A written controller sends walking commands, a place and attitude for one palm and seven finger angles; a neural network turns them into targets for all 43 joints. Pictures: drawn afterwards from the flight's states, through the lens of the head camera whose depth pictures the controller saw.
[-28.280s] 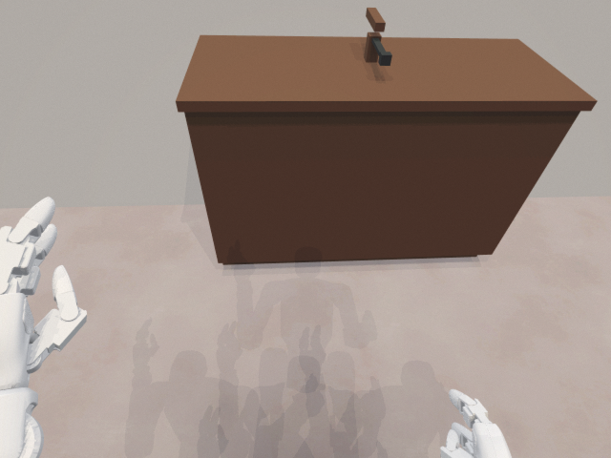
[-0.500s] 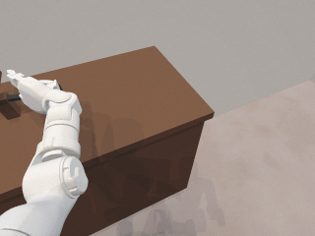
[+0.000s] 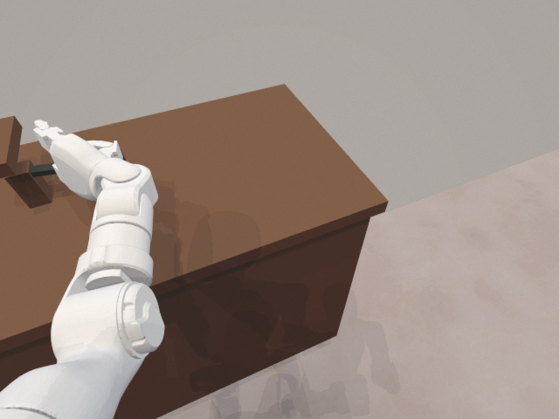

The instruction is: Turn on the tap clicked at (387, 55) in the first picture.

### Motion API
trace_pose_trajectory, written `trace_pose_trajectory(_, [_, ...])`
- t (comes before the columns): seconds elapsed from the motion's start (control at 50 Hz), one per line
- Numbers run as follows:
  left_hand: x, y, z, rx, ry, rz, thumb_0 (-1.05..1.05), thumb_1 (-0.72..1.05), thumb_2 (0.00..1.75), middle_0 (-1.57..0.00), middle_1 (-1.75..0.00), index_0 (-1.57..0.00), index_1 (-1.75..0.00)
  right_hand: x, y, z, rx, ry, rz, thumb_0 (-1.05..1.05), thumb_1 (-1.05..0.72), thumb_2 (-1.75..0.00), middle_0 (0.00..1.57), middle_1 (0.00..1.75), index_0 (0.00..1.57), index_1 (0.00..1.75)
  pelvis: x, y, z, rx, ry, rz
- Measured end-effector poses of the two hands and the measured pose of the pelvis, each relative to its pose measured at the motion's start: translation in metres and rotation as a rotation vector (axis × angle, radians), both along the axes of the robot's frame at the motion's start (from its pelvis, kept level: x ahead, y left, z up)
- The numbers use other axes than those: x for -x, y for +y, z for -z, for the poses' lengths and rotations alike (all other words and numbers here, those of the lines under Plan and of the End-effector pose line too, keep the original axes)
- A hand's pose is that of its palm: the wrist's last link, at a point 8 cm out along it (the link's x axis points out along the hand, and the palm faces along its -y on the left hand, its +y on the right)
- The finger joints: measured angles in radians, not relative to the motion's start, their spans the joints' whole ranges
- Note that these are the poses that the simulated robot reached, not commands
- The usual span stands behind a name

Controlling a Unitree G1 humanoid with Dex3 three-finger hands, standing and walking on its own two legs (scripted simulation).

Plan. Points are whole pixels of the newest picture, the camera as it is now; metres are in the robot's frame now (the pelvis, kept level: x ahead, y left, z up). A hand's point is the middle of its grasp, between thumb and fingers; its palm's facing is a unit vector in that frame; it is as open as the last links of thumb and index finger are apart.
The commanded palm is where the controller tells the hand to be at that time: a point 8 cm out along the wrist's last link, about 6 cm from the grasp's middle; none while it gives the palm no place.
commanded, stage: draw the hand back beside the body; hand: left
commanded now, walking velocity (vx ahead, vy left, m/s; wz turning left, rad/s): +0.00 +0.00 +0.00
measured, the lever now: (115, 160) +0.53 +0.29 +0.09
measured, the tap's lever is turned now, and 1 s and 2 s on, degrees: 78 78 78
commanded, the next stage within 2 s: step back with the hand held close in 1.44 s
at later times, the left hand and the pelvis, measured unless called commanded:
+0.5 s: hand (68, 218) +0.31 +0.24 +0.18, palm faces +0.38 -0.90 -0.20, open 7.7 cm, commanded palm +0.28 +0.27 +0.17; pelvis -0.03 +0.01 +0.01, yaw -2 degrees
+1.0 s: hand (34, 293) +0.23 +0.25 +0.17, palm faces +0.37 -0.89 -0.28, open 7.5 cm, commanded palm +0.18 +0.29 +0.18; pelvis -0.02 +0.02 +0.02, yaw -2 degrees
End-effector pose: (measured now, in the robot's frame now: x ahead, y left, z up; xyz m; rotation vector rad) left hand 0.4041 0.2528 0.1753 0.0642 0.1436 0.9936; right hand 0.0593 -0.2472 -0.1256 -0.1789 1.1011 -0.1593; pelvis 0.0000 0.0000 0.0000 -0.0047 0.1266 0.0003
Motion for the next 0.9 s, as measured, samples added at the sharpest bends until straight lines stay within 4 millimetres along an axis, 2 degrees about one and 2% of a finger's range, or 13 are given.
trace_pose_trajectory(0.12, [0.003, -0.013, -0.013, -0.090, -0.097, 0.366, 0.01, 0.90, 0.90, -0.15, -0.16, -0.15, -0.15, 0.001, -0.004, -0.007, 0.025, -0.035, 0.085, 0.00, -0.91, -0.90, 0.20, 0.30, 0.20, 0.30, -0.003, 0.001, -0.004, -0.001, -0.046, 0.037])
trace_pose_trajectory(0.18, [0.018, -0.015, -0.007, -0.022, -0.137, 0.502, 0.01, 0.90, 0.90, -0.15, -0.16, -0.16, -0.16, -0.001, -0.007, -0.014, 0.037, -0.066, 0.124, 0.01, -0.91, -0.90, 0.20, 0.30, 0.20, 0.30, -0.004, 0.001, -0.007, -0.001, -0.083, 0.056])
trace_pose_trajectory(0.24, [0.041, 0.001, 0.006, -0.060, -0.108, 0.574, 0.01, 0.90, 0.90, -0.16, -0.17, -0.17, -0.17, -0.008, -0.009, -0.022, 0.032, -0.132, 0.144, 0.01, -0.91, -0.90, 0.20, 0.30, 0.20, 0.30, -0.004, 0.001, -0.009, -0.002, -0.123, 0.073])
trace_pose_trajectory(0.32, [0.081, 0.032, 0.015, -0.147, -0.063, 0.585, 0.01, 0.89, 0.90, -0.17, -0.18, -0.17, -0.18, -0.020, -0.010, -0.033, 0.039, -0.218, 0.122, 0.01, -0.91, -0.90, 0.20, 0.30, 0.20, 0.30, 0.002, 0.003, -0.011, 0.002, -0.163, 0.073])
trace_pose_trajectory(0.4, [0.114, 0.045, 0.001, -0.230, -0.120, 0.579, 0.02, 0.90, 0.90, -0.17, -0.19, -0.17, -0.19, -0.039, -0.006, -0.042, 0.059, -0.269, 0.028, 0.01, -0.91, -0.90, 0.20, 0.30, 0.20, 0.30, 0.013, 0.007, -0.013, 0.005, -0.180, 0.050])
trace_pose_trajectory(0.48, [0.128, 0.037, -0.013, -0.275, -0.197, 0.619, 0.02, 0.90, 0.90, -0.17, -0.21, -0.17, -0.20, -0.062, 0.005, -0.050, 0.060, -0.329, -0.043, 0.01, -0.91, -0.90, 0.20, 0.30, 0.20, 0.30, 0.024, 0.012, -0.013, 0.003, -0.187, 0.032])
trace_pose_trajectory(0.58, [0.132, 0.018, -0.007, -0.267, -0.212, 0.708, 0.01, 0.90, 0.90, -0.17, -0.22, -0.18, -0.21, -0.081, 0.024, -0.064, 0.028, -0.417, -0.060, 0.01, -0.91, -0.90, 0.20, 0.30, 0.20, 0.30, 0.030, 0.015, -0.015, 0.001, -0.192, 0.039])
trace_pose_trajectory(0.64, [0.139, 0.014, 0.001, -0.250, -0.199, 0.737, 0.01, 0.90, 0.90, -0.18, -0.23, -0.18, -0.22, -0.084, 0.033, -0.070, 0.007, -0.452, -0.052, 0.01, -0.91, -0.90, 0.20, 0.30, 0.20, 0.30, 0.029, 0.015, -0.016, 0.003, -0.202, 0.053])
trace_pose_trajectory(0.72, [0.157, 0.024, 0.006, -0.251, -0.181, 0.721, 0.01, 0.89, 0.90, -0.19, -0.24, -0.19, -0.24, -0.080, 0.040, -0.072, -0.006, -0.452, -0.050, 0.01, -0.90, -0.90, 0.20, 0.30, 0.20, 0.30, 0.026, 0.015, -0.017, 0.006, -0.215, 0.061])
trace_pose_trajectory(0.82, [0.186, 0.040, -0.004, -0.313, -0.183, 0.661, 0.01, 0.89, 0.90, -0.19, -0.26, -0.20, -0.25, -0.073, 0.041, -0.062, -0.005, -0.407, -0.078, 0.01, -0.90, -0.90, 0.20, 0.30, 0.20, 0.30, 0.023, 0.017, -0.017, 0.008, -0.227, 0.052])
trace_pose_trajectory(0.9, [0.203, 0.044, -0.010, -0.348, -0.186, 0.639, 0.01, 0.90, 0.90, -0.19, -0.27, -0.20, -0.26, -0.071, 0.040, -0.054, -0.003, -0.369, -0.096, 0.01, -0.90, -0.90, 0.20, 0.30, 0.20, 0.30, 0.022, 0.017, -0.017, 0.006, -0.229, 0.043])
